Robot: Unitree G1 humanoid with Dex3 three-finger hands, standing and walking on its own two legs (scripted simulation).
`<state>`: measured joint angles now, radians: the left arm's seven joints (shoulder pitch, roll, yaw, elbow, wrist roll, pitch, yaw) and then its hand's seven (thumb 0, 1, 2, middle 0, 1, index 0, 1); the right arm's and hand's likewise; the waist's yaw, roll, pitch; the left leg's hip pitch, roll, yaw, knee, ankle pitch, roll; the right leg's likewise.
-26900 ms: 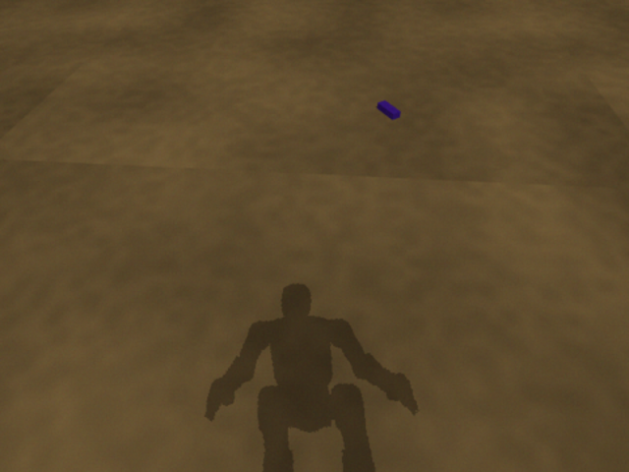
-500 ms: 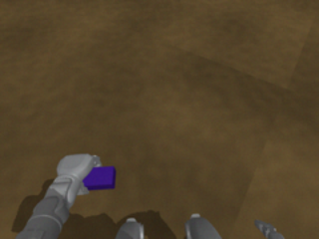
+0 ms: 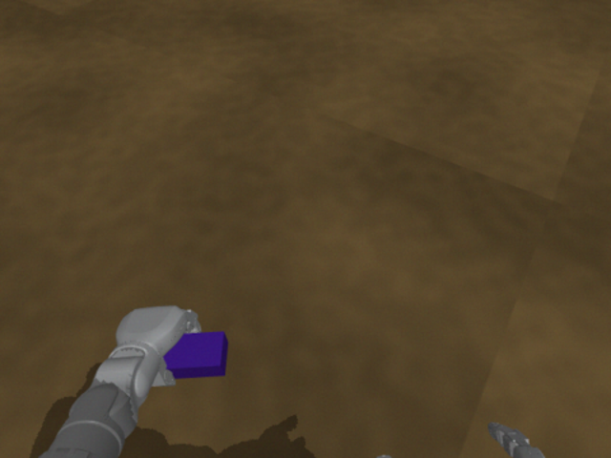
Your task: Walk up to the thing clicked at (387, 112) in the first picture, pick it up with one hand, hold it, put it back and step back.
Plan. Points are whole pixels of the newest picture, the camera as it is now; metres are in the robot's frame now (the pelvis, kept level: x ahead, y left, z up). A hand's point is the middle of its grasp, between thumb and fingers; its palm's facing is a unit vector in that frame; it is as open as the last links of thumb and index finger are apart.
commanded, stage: hold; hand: left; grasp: from above
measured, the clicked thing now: (175, 356) +0.31 +0.22 -0.11
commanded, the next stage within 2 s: crouch in 1.76 s
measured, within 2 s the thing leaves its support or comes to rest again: neither
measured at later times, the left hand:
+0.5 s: hand (160, 350) +0.29 +0.22 -0.04, palm faces -0.50 -0.02 -0.87, open 8.5 cm
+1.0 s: hand (162, 353) +0.28 +0.21 -0.03, palm faces -0.49 -0.02 -0.87, open 8.5 cm
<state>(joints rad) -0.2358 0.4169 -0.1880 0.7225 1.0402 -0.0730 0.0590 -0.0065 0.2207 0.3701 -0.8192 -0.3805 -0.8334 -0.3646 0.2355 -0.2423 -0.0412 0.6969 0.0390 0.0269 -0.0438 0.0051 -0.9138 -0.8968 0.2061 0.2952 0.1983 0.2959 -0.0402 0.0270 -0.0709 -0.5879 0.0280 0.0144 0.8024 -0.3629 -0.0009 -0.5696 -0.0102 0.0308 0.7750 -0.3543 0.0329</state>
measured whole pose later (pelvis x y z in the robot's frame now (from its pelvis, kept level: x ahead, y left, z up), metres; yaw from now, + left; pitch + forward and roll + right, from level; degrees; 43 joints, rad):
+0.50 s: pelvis +0.00 +0.00 +0.01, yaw -1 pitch +5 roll +0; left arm -0.22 0.42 -0.19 0.66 1.03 -0.07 -0.02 -0.01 0.22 0.38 -0.81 -0.37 -0.83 -0.36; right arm 0.22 -0.25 -0.04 0.68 0.05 0.05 -0.05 0.01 -0.91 -0.89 0.21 0.29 0.20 0.30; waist -0.02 0.04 -0.05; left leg -0.46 0.02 0.03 0.68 -0.32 0.00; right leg -0.45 -0.01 0.04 0.67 -0.31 0.03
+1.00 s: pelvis +0.00 -0.01 +0.02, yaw -1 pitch +3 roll +0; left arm -0.21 0.42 -0.20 0.62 1.01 -0.08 -0.04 -0.01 0.22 0.37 -0.81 -0.40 -0.82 -0.38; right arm 0.19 -0.25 -0.03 0.67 0.05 0.05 -0.06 0.01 -0.91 -0.90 0.21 0.29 0.20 0.30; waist -0.01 0.04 -0.02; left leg -0.37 0.03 0.03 0.60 -0.27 -0.01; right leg -0.38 -0.01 0.04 0.60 -0.27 0.02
